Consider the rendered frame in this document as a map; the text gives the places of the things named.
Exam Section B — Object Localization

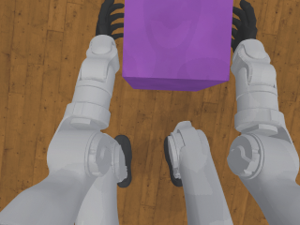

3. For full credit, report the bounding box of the right robot shin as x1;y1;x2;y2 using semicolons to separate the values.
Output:
172;121;210;179

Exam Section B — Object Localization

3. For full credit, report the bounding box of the robot right upper arm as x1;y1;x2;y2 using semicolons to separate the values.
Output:
227;133;300;225

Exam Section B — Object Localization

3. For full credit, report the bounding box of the robot left upper arm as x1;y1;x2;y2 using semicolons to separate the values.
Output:
0;129;113;225

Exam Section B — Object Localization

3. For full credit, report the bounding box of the left robot shin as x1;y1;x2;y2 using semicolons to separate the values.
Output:
104;133;128;183

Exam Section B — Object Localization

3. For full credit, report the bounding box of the right robot hand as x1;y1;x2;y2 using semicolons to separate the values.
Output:
231;0;258;53

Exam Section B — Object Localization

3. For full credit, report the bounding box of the robot left forearm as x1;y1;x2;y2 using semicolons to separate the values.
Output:
47;35;120;167

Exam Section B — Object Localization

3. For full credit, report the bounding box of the carton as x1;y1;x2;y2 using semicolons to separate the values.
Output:
122;0;233;92

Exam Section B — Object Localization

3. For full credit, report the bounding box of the robot right forearm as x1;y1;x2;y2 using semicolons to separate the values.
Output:
231;38;295;148

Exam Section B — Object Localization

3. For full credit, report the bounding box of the left robot hand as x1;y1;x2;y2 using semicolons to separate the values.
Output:
95;0;125;40

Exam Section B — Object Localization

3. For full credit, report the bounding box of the robot shin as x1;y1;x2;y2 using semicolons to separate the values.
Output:
104;133;128;183
172;121;210;179

